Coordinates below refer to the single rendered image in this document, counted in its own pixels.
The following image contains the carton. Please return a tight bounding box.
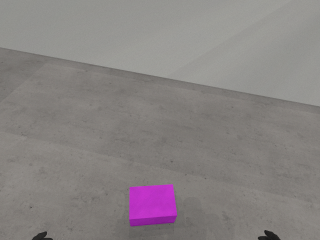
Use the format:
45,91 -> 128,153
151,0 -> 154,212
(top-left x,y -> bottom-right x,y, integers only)
129,184 -> 177,227

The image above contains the right robot hand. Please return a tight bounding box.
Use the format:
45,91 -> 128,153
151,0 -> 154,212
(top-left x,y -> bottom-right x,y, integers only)
258,230 -> 281,240

